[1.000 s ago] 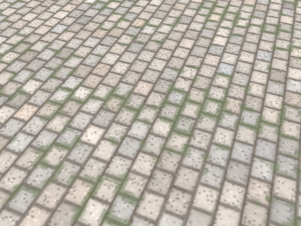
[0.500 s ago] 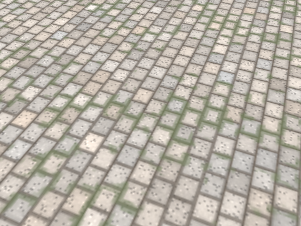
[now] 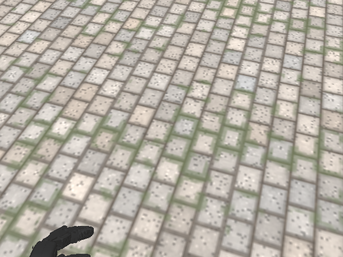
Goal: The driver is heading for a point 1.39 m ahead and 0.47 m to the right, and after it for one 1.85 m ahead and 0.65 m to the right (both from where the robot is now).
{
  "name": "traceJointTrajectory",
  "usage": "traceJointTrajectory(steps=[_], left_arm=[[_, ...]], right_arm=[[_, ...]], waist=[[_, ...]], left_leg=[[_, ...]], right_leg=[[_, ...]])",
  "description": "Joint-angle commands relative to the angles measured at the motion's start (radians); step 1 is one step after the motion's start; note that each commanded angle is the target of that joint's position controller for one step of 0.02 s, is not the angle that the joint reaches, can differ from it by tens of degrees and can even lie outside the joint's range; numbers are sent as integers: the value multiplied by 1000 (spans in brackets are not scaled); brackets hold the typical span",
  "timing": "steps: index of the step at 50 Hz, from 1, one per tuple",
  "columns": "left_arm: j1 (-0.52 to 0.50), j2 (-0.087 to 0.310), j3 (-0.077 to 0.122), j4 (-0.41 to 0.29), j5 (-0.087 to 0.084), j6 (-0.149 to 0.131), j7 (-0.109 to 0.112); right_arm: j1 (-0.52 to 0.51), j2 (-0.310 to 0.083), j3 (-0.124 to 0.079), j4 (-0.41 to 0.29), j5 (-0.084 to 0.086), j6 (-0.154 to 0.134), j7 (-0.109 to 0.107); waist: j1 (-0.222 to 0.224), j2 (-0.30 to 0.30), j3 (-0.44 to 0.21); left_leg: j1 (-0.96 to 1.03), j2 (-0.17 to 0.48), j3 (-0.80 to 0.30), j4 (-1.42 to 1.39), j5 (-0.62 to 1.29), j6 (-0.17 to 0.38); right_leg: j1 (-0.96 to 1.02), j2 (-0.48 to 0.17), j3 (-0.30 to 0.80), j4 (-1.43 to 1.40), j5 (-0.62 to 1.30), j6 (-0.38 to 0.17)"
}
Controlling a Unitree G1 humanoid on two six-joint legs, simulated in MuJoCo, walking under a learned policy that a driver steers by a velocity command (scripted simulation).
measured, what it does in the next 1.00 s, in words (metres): walks ahead: left foot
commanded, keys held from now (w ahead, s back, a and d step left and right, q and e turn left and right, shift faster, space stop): w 0.52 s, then w+e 0.48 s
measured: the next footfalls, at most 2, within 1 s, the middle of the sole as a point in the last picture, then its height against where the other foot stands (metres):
left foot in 0.54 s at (136, 249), level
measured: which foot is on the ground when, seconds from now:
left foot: up 0.00-0.52, down 0.54-1.00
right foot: down 0.00-0.56, up 0.58-1.00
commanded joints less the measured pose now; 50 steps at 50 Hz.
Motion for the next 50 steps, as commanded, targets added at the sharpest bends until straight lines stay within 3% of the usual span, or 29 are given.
traceJointTrajectory(steps=[1,2,3,4,5,6,7,9,11,14,18,22,25,26,27,28,29,30,31,32,33,35,37,39,44,47,50], left_arm=[[512,289,85,104,25,13,3],[443,191,60,97,18,6,0],[343,152,49,80,15,-3,1],[259,136,42,64,20,-12,-3],[218,115,37,60,31,-18,-8],[205,95,31,68,41,-22,-10],[211,83,28,78,39,-23,-11],[249,96,29,102,33,-26,-3],[290,133,36,117,34,-24,14],[345,148,39,129,31,-13,34],[429,163,42,155,18,-4,44],[496,167,47,188,13,18,47],[472,190,58,185,13,34,51],[448,194,59,178,14,40,51],[445,165,47,169,20,43,50],[458,122,26,139,41,40,49],[587,-15,-9,145,23,18,38],[505,121,22,153,-9,-1,39],[414,167,38,123,-29,-11,40],[377,157,40,119,-24,-10,49],[364,144,48,122,-11,-1,55],[408,93,50,132,-9,27,51],[397,70,51,120,-9,48,51],[345,72,55,93,-3,57,51],[195,54,47,32,10,45,25],[91,38,36,-20,12,44,6],[34,42,35,-70,7,45,-16]], right_arm=[[122,51,29,-81,-2,-28,15],[19,-67,3,-92,28,-57,22],[-93,-125,-14,-131,52,-73,23],[-142,-128,-16,-142,46,-78,14],[-156,-123,-26,-142,32,-72,6],[-129,-105,-28,-141,26,-58,4],[-117,-85,-28,-141,25,-45,3],[-146,-77,-32,-157,20,-28,-1],[-243,-89,-37,-197,9,-23,-3],[-359,-85,-37,-238,2,-31,5],[-508,-64,-23,-279,12,-42,22],[-603,-75,-17,-326,21,-51,47],[-550,-119,-32,-331,24,-59,60],[-457,-148,-48,-307,23,-60,59],[-283,-199,-75,-255,20,-61,51],[-88,-283,-96,-222,4,-58,38],[-57,-313,-100,-201,-1,-53,46],[-88,-203,-72,-214,4,-56,45],[-176,-164,-59,-230,4,-60,40],[-256,-140,-50,-243,1,-64,41],[-301,-110,-44,-244,-2,-67,43],[-321,-88,-40,-230,-16,-73,44],[-310,-106,-46,-214,-17,-77,38],[-294,-126,-53,-204,-21,-77,27],[-265,-154,-59,-198,-15,-64,2],[-197,-169,-65,-179,-5,-47,-6],[-167,-184,-72,-172,6,-21,-7]], waist=[[156,-323,-444],[175,-205,-312],[152,-141,-153],[116,-27,-97],[83,-9,-65],[49,-41,-68],[36,-56,-61],[27,-58,-22],[42,-39,14],[73,-31,26],[126,-33,39],[146,-38,58],[92,-74,10],[35,-86,-51],[-41,-74,-158],[-95,52,-325],[-17,312,-446],[-57,177,-365],[-40,140,-220],[-3,61,-153],[23,53,-94],[66,90,-69],[80,76,-34],[76,57,-7],[39,39,29],[0,20,58],[-2,30,65]], left_leg=[[-713,-108,-76,875,-37,27],[-815,-56,-166,993,-40,53],[-869,-5,-131,999,54,73],[-812,50,-115,951,156,77],[-759,84,-106,898,209,74],[-697,111,-115,863,239,74],[-675,118,-110,827,242,71],[-702,131,-91,756,255,56],[-797,144,-84,653,341,31],[-856,132,-69,452,509,10],[-797,80,-18,233,636,6],[-836,60,-23,137,563,30],[-726,21,-1,99,445,71],[-586,-13,29,84,432,94],[-327,-13,21,88,451,128],[2,202,-224,117,448,197],[286,402,-688,-20,242,339],[216,367,-673,-77,160,287],[73,339,-501,-98,224,236],[-71,303,-382,-132,323,212],[-174,265,-286,-172,375,194],[-277,225,-170,-227,427,179],[-314,218,-85,-256,504,187],[-305,219,-27,-273,548,192],[-261,196,111,-293,586,163],[-154,227,149,-268,634,160],[-39,263,181,-192,767,151]], right_leg=[[966,-406,797,-218,-374,-270],[855,-366,835,-324,-449,-218],[695,-343,664,-333,-369,-177],[537,-311,532,-353,-212,-160],[424,-272,426,-371,-101,-148],[363,-241,359,-397,-69,-140],[332,-225,323,-421,-58,-145],[286,-215,266,-460,-37,-158],[298,-220,247,-488,-28,-168],[351,-201,195,-491,20,-145],[398,-181,131,-483,43,-115],[558,-240,138,-414,96,-110],[632,-269,140,-307,319,-82],[624,-246,115,-195,494,-65],[531,-190,87,8,531,-37],[297,-115,47,343,211,-2],[-78,61,96,645,-486,47],[-174,10,220,746,-499,29],[-218,-37,202,745,-399,15],[-171,-90,180,701,-304,22],[-135,-117,177,645,-245,29],[-46,-147,180,604,-186,36],[-76,-153,175,579,-146,44],[-145,-154,189,514,-65,56],[-160,-133,115,232,146,62],[-201,-123,67,134,142,46],[-225,-100,19,85,44,19]])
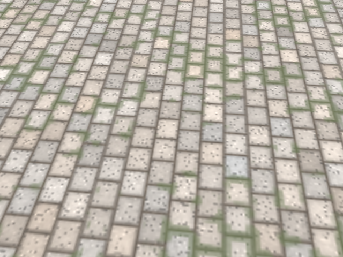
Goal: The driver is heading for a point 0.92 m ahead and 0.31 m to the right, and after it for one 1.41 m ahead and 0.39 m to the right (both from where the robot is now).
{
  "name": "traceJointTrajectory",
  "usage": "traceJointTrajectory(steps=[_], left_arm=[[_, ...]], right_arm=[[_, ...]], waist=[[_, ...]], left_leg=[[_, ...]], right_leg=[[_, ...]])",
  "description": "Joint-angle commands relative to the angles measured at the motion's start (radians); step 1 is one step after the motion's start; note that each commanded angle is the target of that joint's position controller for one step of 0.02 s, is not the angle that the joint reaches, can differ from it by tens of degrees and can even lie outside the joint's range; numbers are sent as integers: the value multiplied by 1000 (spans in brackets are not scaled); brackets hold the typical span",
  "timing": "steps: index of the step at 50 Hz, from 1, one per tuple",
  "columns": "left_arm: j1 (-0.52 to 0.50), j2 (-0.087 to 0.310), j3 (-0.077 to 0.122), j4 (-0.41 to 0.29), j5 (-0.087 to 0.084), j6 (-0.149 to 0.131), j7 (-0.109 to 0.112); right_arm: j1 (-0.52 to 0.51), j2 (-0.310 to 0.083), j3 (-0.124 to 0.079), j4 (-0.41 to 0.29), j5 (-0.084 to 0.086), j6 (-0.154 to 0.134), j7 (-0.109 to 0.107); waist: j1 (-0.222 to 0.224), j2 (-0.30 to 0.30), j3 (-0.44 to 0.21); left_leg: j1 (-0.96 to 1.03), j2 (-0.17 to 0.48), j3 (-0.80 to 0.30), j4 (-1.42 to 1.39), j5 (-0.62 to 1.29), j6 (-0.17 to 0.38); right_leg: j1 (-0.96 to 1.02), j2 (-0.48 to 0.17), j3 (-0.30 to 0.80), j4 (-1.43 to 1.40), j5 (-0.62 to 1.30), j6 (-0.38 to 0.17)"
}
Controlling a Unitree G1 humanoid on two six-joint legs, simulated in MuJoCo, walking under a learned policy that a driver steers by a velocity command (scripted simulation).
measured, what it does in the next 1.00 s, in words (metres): walks ahead, turning right: right foot, then left foot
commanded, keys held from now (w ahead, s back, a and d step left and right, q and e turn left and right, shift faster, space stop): w+e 1.00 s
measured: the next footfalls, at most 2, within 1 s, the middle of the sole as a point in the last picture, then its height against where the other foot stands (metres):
right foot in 0.10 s outside the picture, level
left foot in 0.60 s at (169, 236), level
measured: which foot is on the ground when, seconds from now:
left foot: down 0.00-0.12, up 0.14-0.58, down 0.60-1.00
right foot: up 0.00-0.08, down 0.10-0.60, up 0.62-1.00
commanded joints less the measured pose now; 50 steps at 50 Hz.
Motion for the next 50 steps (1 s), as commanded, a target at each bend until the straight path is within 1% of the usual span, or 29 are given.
traceJointTrajectory(steps=[1,3,4,5,6,7,8,9,10,11,12,14,17,21,24,27,28,29,30,31,32,33,34,35,36,39,42,46,50], left_arm=[[-120,53,7,-121,-4,-13,-24],[-47,95,29,-125,-8,-8,-30],[58,135,50,-107,-12,-5,-28],[221,195,84,-68,-12,-4,-15],[327,291,111,-43,-9,7,10],[284,342,111,-75,-3,-7,6],[307,251,84,-77,7,-16,2],[264,204,72,-77,8,-27,3],[186,172,62,-92,2,-36,2],[126,140,52,-108,3,-38,4],[101,130,46,-122,12,-39,9],[110,151,50,-124,7,-42,20],[161,193,60,-118,3,-39,42],[215,192,60,-110,-2,-24,52],[257,187,60,-96,-8,-17,53],[257,187,61,-99,-4,-7,62],[244,185,60,-105,-2,-4,64],[225,165,53,-117,0,-4,62],[208,115,33,-138,10,-8,56],[336,52,14,-160,-10,-17,56],[362,114,15,-160,-21,-21,57],[286,198,37,-157,-23,-16,56],[215,203,39,-171,-13,-9,56],[174,189,41,-186,-1,-7,53],[172,173,45,-190,0,-2,49],[178,115,34,-206,-9,15,42],[129,105,29,-234,-3,18,39],[25,86,18,-258,-3,5,15],[-87,80,12,-305,-6,3,-9]], right_arm=[[14,-180,-41,-41,12,16,-9],[-13,-212,-50,-59,16,30,-17],[-30,-225,-53,-67,17,38,-20],[-51,-223,-49,-78,22,39,-20],[-24,-157,-28,-105,-9,26,-16],[40,-47,7,-158,-4,-15,3],[-94,-138,-10,-180,36,-57,20],[-150,-150,-13,-203,58,-74,26],[-147,-144,-14,-189,41,-77,18],[-137,-159,-25,-179,15,-68,11],[-117,-161,-31,-178,8,-53,12],[-115,-138,-30,-191,-4,-30,10],[-220,-111,-21,-233,-13,-17,4],[-354,-82,-6,-277,-1,-26,18],[-407,-107,-9,-307,11,-37,31],[-381,-146,-22,-313,14,-54,43],[-332,-157,-28,-302,14,-60,43],[-234,-179,-41,-278,8,-66,38],[-90,-225,-56,-262,-12,-70,31],[49,-311,-79,-237,-29,-58,26],[54,-248,-66,-228,-2,-49,33],[-3,-167,-44,-248,7,-40,30],[-54,-141,-34,-258,2,-29,27],[-95,-122,-26,-251,-4,-23,27],[-116,-106,-18,-247,-10,-24,25],[-117,-124,-27,-227,-3,-35,27],[-101,-162,-41,-209,-4,-38,25],[-85,-186,-45,-194,2,-23,19],[-24,-221,-54,-169,17,-2,17]], waist=[[10,74,67],[71,122,-5],[133,132,-65],[221,105,-148],[221,-79,-230],[115,-233,-358],[187,-89,-346],[170,-56,-216],[113,47,-130],[77,51,-95],[49,33,-85],[32,26,-68],[60,6,-33],[119,-46,-19],[139,-63,-18],[112,-90,-27],[84,-108,-39],[32,-105,-87],[-37,-50,-214],[-15,221,-379],[-7,333,-381],[-25,206,-226],[-18,127,-133],[3,102,-56],[29,122,-30],[48,137,-10],[45,102,-12],[7,91,10],[-30,88,49]], left_leg=[[44,333,-49,36,711,116],[55,332,-25,193,1038,94],[28,319,-18,347,1116,80],[-86,276,-2,575,1015,43],[-374,203,-8,903,430,-1],[-757,-23,-205,1216,-286,-45],[-874,26,-367,1250,-248,-13],[-919,70,-356,1191,-157,14],[-864,119,-352,1093,-82,15],[-789,147,-349,1008,-42,4],[-722,164,-353,973,-16,-7],[-687,164,-334,885,13,-41],[-713,137,-309,689,167,-82],[-629,69,-295,397,394,-81],[-610,48,-317,314,397,-66],[-569,40,-336,262,286,-33],[-509,35,-325,244,256,-15],[-366,37,-312,208,270,14],[-115,160,-415,245,253,76],[276,400,-819,206,85,234],[304,478,-1066,113,-141,266],[175,439,-934,88,-218,219],[40,395,-785,78,-134,181],[-87,351,-677,47,-26,169],[-162,319,-596,22,47,155],[-237,295,-446,-45,172,170],[-201,309,-350,-66,291,187],[-166,275,-199,-60,366,149],[-79,307,-140,-39,387,128]], right_leg=[[-43,31,-61,-46,-91,-36],[109,103,-121,-34,-191,-75],[250,142,-134,-48,-215,-103],[503,172,-108,-134,-149,-144],[793,-18,195,-143,-119,-207],[1063,-235,808,-316,-293,-420],[1065,-226,796,-403,-307,-366],[953,-196,638,-403,-245,-324],[788,-147,513,-405,-137,-286],[665,-111,427,-416,-43,-263],[586,-88,390,-437,7,-257],[505,-66,341,-462,88,-260],[449,-23,272,-472,122,-238],[416,28,244,-446,-11,-173],[477,-5,315,-393,-66,-162],[561,-42,407,-303,-63,-147],[566,-39,422,-267,-28,-137],[545,3,403,-179,35,-111],[443,59,342,50,-13,-75],[97,205,202,401,-358,5],[-82,161,196,576,-613,18],[-142,107,200,642,-535,24],[-126,69,156,641,-458,29],[-102,40,145,589,-406,31],[-60,9,144,548,-371,28],[-25,-20,112,477,-320,36],[-72,-32,112,366,-209,53],[-31,-15,53,137,-15,46],[-15,7,-8,-2,-32,20]])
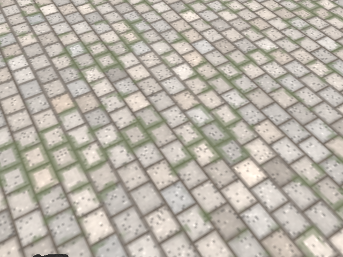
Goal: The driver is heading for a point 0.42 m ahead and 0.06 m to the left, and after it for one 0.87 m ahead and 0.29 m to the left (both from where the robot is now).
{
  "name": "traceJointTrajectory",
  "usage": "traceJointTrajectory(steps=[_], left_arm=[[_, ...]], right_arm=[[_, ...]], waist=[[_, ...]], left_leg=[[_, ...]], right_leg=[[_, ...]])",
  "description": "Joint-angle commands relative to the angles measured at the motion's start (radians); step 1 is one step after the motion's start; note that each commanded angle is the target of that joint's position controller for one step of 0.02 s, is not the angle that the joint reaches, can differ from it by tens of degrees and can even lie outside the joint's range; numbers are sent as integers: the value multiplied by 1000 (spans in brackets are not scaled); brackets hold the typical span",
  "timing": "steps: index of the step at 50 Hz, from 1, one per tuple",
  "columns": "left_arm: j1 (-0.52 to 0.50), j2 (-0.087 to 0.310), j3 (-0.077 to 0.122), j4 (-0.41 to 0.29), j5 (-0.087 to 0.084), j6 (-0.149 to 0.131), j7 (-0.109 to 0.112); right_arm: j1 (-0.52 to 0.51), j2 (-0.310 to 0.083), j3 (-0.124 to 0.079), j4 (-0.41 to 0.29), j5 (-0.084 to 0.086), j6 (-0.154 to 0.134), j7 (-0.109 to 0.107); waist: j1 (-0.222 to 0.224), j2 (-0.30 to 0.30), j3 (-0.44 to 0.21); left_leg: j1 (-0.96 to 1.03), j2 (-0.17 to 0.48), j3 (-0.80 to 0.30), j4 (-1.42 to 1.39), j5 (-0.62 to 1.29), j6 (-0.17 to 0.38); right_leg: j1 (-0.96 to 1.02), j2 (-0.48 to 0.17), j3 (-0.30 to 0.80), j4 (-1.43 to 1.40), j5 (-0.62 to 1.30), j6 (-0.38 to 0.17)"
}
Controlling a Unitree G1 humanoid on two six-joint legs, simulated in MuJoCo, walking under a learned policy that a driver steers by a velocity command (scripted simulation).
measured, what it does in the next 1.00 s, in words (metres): walks ahead, turning left: right foot, then left foot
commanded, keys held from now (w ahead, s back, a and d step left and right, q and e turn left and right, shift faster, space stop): w+e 0.08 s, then w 0.10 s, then w+q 0.82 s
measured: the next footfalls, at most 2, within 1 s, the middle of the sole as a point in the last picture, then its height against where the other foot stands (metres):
right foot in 0.12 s outside the picture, level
left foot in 0.66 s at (148, 234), level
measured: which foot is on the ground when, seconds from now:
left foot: down 0.00-0.12, up 0.14-0.64, down 0.66-1.00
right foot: up 0.00-0.10, down 0.12-0.68, up 0.70-1.00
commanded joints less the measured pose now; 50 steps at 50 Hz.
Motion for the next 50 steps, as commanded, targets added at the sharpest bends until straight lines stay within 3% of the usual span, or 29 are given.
traceJointTrajectory(steps=[1,3,4,5,6,7,8,9,10,11,12,15,18,23,28,31,32,33,34,35,36,37,38,39,40,43,47,50], left_arm=[[-120,39,3,-113,-3,-15,-20],[-96,68,17,-123,2,-11,-25],[-36,94,32,-114,5,-8,-24],[103,130,56,-79,5,-5,-19],[280,190,88,-29,3,1,-2],[306,310,104,-19,-2,-2,14],[338,266,82,-47,3,-19,10],[313,199,61,-27,14,-31,3],[255,168,50,-24,11,-37,3],[177,131,36,-27,14,-40,5],[127,96,22,-34,25,-46,6],[104,106,23,-9,31,-72,8],[126,116,26,30,40,-86,19],[148,127,25,67,36,-87,31],[211,146,36,118,20,-58,38],[178,186,46,112,14,-32,57],[167,196,47,108,15,-23,64],[156,188,42,104,12,-20,71],[192,130,18,82,38,-34,72],[273,28,-17,44,44,-66,51],[174,130,1,41,12,-104,29],[90,143,2,10,-17,-120,19],[62,123,-4,2,-3,-127,24],[53,135,5,6,25,-122,32],[74,135,9,6,31,-110,32],[101,103,2,7,41,-80,38],[-39,58,-20,-22,42,-78,37],[-125,69,-19,-40,24,-90,24]], right_arm=[[-19,-186,-43,-52,16,3,-4],[-26,-214,-51,-53,26,16,-8],[-30,-230,-55,-55,30,24,-12],[-35,-226,-52,-55,34,30,-16],[-21,-189,-34,-58,21,28,-19],[53,-49,13,-113,-27,9,-6],[17,-87,19,-119,3,-29,7],[-80,-157,-3,-138,49,-45,17],[-107,-144,6,-144,49,-51,17],[-115,-140,5,-128,27,-47,10],[-93,-147,-2,-115,18,-33,10],[-35,-104,4,-88,18,11,12],[-101,-81,9,-104,15,26,6],[-221,-46,21,-137,17,13,28],[-315,-38,28,-204,16,9,62],[-249,-79,9,-223,13,15,73],[-150,-115,-11,-207,13,20,70],[2,-168,-40,-176,15,22,58],[133,-262,-65,-160,17,33,35],[89,-297,-65,-183,21,24,38],[113,-215,-45,-189,18,24,39],[83,-171,-34,-189,14,21,35],[21,-160,-29,-198,14,18,35],[-35,-125,-19,-211,11,17,31],[-63,-119,-14,-230,-1,19,26],[-75,-140,-21,-234,3,16,13],[-44,-169,-31,-221,17,28,-8],[13,-173,-33,-203,21,40,-12]], waist=[[4,100,41],[41,124,12],[82,141,-34],[166,126,-108],[249,75,-200],[163,-206,-274],[199,-169,-464],[223,-85,-336],[191,-53,-231],[149,3,-163],[112,-10,-131],[68,-12,-92],[85,2,-30],[141,-3,19],[177,0,51],[117,-57,-28],[59,-67,-91],[-27,-41,-171],[-57,119,-286],[45,328,-410],[-37,187,-433],[-36,137,-291],[14,23,-176],[48,13,-128],[80,45,-104],[110,65,-78],[60,99,-53],[18,123,-59]], left_leg=[[23,283,-73,-57,400,144],[66,291,-35,46,681,125],[73,285,-15,154,856,114],[23,261,14,335,935,93],[-172,227,22,585,777,57],[-632,75,3,965,-112,-6],[-755,-6,-238,1144,-322,-9],[-847,48,-274,1159,-236,6],[-840,95,-260,1092,-161,22],[-782,137,-255,1015,-100,20],[-706,162,-265,966,-60,17],[-634,170,-262,901,18,-5],[-709,159,-286,775,176,-27],[-680,105,-243,481,438,-11],[-766,77,-198,364,317,39],[-633,-2,-114,363,146,94],[-499,-43,-92,359,118,119],[-257,-69,-111,300,187,159],[53,120,-398,305,261,233],[368,340,-990,155,106,454],[395,323,-985,83,3,409],[284,288,-831,76,21,362],[111,247,-723,65,123,332],[-9,213,-646,51,229,314],[-99,193,-613,28,301,318],[-231,161,-531,-8,416,324],[-316,77,-430,5,339,256],[-290,84,-475,40,247,227]], right_leg=[[5,21,-53,-82,-31,-28],[86,71,-100,-109,-136,-66],[180,112,-129,-117,-184,-90],[381,158,-145,-182,-143,-124],[690,139,-65,-205,-90,-166],[1047,-145,438,-236,-152,-315],[1119,-270,808,-412,-273,-416],[1049,-237,650,-430,-224,-356],[907,-202,499,-423,-153,-316],[756,-168,391,-432,-57,-280],[648,-140,315,-460,31,-266],[514,-128,196,-551,100,-266],[510,-108,77,-600,111,-238],[557,-83,-77,-629,79,-170],[770,-152,-114,-546,219,-151],[829,-157,-155,-363,679,-110],[811,-143,-176,-220,805,-90],[702,-104,-205,-3,756,-54],[445,-41,-212,325,329,-12],[30,198,-55,674,-542,51],[-81,135,115,712,-524,22],[-127,93,95,666,-452,2],[-104,49,80,559,-388,-2],[-44,19,72,466,-354,6],[17,8,72,439,-334,16],[64,5,41,302,-294,64],[137,55,15,-12,-14,96],[197,102,17,-159,89,96]])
